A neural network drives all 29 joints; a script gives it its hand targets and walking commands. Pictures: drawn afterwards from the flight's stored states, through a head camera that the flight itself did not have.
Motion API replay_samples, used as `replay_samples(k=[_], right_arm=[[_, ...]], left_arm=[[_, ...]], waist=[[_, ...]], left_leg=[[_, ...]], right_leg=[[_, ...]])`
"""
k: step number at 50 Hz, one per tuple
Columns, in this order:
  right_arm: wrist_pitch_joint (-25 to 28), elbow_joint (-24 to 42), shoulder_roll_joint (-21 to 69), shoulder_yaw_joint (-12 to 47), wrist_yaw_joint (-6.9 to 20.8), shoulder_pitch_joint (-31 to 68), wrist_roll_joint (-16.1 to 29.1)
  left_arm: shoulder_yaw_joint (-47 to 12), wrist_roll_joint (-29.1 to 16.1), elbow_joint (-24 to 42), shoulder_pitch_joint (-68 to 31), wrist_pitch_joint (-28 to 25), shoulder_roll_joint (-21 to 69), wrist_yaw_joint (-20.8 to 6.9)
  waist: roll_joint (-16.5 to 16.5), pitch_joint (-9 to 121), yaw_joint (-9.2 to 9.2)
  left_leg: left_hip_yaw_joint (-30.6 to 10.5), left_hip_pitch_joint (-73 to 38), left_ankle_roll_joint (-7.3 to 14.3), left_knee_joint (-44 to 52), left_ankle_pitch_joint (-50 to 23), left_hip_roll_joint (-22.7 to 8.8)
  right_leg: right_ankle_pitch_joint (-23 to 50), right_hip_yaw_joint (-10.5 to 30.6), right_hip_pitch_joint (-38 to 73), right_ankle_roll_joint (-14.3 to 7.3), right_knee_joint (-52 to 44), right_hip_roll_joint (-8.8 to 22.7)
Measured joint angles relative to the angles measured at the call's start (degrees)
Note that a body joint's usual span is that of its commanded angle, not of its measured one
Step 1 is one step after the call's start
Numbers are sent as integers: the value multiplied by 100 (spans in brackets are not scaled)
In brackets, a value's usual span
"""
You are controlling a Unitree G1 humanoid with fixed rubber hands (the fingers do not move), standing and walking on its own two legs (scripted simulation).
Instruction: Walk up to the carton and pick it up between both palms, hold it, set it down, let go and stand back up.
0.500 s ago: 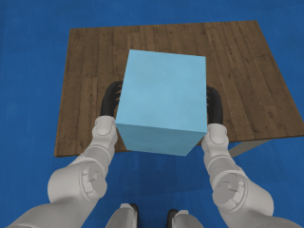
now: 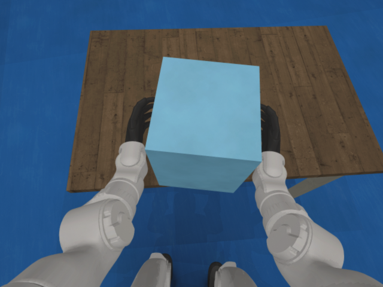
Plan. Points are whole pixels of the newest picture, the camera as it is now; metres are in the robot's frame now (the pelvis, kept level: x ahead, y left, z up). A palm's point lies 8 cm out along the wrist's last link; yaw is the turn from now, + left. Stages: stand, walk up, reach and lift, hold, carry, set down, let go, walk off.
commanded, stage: reach and lift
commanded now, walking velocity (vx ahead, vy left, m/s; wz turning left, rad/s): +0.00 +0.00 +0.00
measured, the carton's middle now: (202, 133) +0.44 +0.01 -0.05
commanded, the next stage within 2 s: none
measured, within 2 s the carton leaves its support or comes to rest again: leaves its support in 1.12 s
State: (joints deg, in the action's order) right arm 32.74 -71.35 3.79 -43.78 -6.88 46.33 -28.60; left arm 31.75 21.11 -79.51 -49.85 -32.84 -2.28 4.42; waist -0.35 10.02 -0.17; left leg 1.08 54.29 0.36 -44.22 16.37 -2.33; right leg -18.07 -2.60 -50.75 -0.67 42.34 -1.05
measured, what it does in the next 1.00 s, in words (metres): stands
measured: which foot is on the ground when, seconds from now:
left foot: down 0.00-1.00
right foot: down 0.00-1.00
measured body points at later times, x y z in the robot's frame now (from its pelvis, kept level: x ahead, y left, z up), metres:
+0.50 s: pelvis +0.00 +0.00 +0.00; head +0.14 +0.01 +0.43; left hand +0.43 +0.15 -0.02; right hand +0.42 -0.14 -0.02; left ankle +0.02 +0.11 -0.70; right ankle +0.00 -0.11 -0.70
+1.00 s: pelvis +0.02 -0.01 +0.00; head +0.13 +0.00 +0.43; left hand +0.42 +0.15 -0.02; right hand +0.43 -0.14 -0.02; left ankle +0.02 +0.11 -0.70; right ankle +0.00 -0.11 -0.70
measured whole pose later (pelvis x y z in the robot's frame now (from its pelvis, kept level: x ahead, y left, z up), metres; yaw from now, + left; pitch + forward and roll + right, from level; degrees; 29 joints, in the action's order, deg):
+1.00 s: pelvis +0.02 -0.01 +0.00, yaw +0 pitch +25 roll -2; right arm 34.1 -80.9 -1.1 -14.8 -11.7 45.2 -7.8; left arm 13.1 -0.8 -89.9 -47.1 -39.6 -4.2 6.3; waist 2.4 12.6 -0.1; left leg 0.3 52.2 -0.5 -47.7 20.0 -3.1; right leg -21.3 -3.3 -48.0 -1.0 44.8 -1.7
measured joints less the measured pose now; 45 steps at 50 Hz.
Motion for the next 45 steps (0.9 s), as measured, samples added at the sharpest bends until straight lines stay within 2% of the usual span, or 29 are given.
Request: replay_samples(k=[15, 26, 36, 45], right_arm=[[106, -192, -95, 225, -67, 61, 199], [226, -393, -140, 537, -151, -31, 368], [461, -957, -340, 1333, -310, 47, 857], [374, -1088, -442, 2290, -468, 26, 1602]], left_arm=[[-148, -233, -257, -112, -131, -85, 25], [-248, -310, -311, 80, -257, -89, 80], [-750, -957, -820, 72, -584, -272, 64], [-1403, -1770, -1088, 141, -793, -238, 130]], waist=[[18, 55, 14], [42, 125, -51], [136, 206, -27], [220, 232, -15]], left_leg=[[-18, 148, 2, -164, 58, -4], [78, 24, -1, -190, 167, -28], [45, 13, -38, -327, 289, -88], [-15, -72, -64, -380, 352, -98]], right_leg=[[-62, -20, -141, -2, 162, 2], [-155, 75, -70, -11, 224, -15], [-238, 48, -30, -27, 290, -73], [-295, -7, 95, -32, 300, -85]])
